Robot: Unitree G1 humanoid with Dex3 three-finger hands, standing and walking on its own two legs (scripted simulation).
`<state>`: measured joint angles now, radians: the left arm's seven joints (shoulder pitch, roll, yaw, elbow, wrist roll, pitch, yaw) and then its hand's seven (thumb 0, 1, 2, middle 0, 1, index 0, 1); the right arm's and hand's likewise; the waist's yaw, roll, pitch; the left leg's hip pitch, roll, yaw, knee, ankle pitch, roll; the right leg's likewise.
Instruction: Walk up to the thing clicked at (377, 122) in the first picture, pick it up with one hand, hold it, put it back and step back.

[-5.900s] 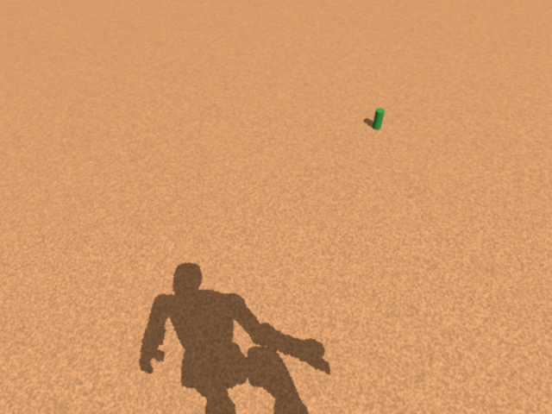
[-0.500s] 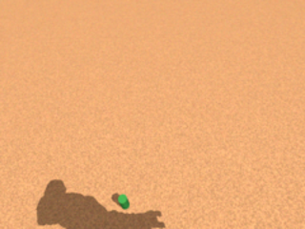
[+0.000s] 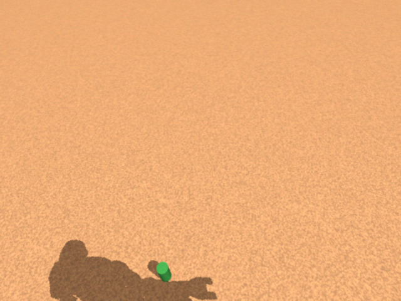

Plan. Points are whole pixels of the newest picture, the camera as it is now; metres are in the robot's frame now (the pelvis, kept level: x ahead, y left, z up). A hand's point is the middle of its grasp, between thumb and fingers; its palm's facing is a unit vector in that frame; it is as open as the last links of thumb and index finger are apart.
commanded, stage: walk up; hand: left
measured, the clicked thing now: (164, 272) +0.39 +0.23 -0.72
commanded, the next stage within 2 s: stand in 0.42 s
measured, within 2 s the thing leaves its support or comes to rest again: neither
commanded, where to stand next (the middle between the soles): +0.06 +0.01 m, yaw +1 degrees
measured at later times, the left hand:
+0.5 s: hand out of the picture +0.08 +0.25 -0.16, palm faces -0.01 -0.94 -0.34, open 7.4 cm
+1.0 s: hand out of the picture +0.06 +0.25 -0.15, palm faces -0.02 -0.94 -0.35, open 7.4 cm
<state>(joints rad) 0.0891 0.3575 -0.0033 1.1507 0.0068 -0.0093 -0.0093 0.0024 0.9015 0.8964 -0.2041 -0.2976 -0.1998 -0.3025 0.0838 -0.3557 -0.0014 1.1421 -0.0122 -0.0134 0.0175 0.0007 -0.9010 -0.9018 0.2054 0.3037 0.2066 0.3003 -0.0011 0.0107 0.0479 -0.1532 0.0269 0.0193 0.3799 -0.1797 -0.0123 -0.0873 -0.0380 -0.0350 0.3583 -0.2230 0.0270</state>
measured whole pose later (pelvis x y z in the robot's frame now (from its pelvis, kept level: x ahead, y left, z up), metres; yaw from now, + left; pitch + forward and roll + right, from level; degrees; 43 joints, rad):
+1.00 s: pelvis -0.01 -0.01 +0.00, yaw +0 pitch -2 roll +0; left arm 0.11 0.35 0.00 1.15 0.01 0.00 -0.01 0.00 0.90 0.90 -0.20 -0.30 -0.20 -0.30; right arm 0.09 -0.35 0.00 1.15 -0.02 -0.01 0.02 0.00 -0.90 -0.90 0.21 0.30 0.21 0.30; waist -0.01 0.01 0.05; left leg -0.14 0.03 0.01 0.32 -0.14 -0.02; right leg -0.08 -0.03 -0.04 0.32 -0.19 0.02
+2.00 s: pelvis +0.01 -0.01 +0.00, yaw +0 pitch -2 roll +0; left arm 0.12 0.35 0.00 1.13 0.01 0.00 -0.01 0.00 0.90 0.90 -0.20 -0.30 -0.20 -0.30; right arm 0.09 -0.35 0.01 1.14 -0.01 -0.01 0.01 0.00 -0.90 -0.90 0.21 0.30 0.21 0.30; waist 0.00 0.01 0.05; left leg -0.12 0.03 0.01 0.32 -0.15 -0.03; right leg -0.06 -0.03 -0.04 0.30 -0.20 0.02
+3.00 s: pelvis -0.01 -0.01 -0.02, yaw +0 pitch +6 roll +0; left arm -0.05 0.35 0.17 1.02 0.09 0.02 -0.03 0.00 0.44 0.75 -0.07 -0.46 -0.07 -0.45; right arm 0.22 -0.25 -0.02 0.79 0.02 -0.04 -0.02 0.00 -0.96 -0.92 0.21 0.30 0.21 0.30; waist -0.03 -0.02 0.02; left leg -0.44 0.05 0.01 0.59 -0.26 -0.02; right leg -0.38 -0.02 -0.03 0.59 -0.31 0.01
